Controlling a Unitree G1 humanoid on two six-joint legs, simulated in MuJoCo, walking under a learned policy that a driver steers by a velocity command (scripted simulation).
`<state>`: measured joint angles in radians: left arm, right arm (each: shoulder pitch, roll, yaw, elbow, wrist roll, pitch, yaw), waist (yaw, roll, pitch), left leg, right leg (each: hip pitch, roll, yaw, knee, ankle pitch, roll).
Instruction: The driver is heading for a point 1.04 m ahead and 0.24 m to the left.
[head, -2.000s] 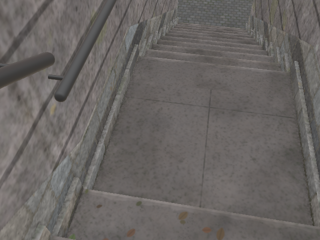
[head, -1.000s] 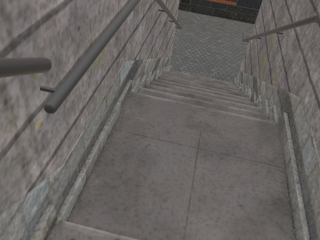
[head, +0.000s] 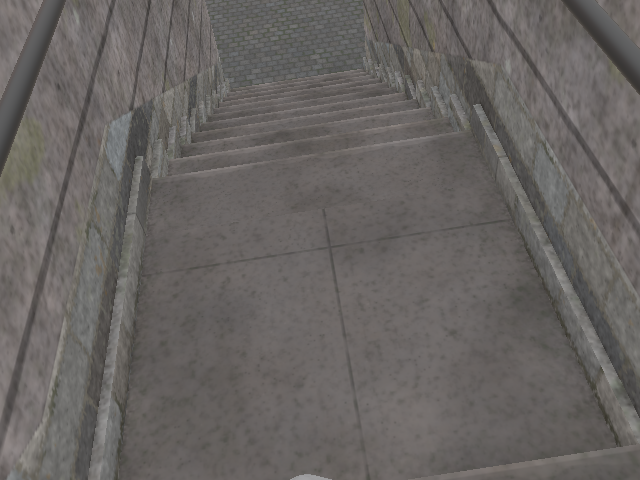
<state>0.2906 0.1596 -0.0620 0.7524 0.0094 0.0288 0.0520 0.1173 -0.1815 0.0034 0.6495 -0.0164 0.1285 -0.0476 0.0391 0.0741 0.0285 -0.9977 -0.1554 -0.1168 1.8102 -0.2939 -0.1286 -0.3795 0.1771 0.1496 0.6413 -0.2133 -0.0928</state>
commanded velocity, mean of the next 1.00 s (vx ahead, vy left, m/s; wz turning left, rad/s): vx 0.49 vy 0.00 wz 0.14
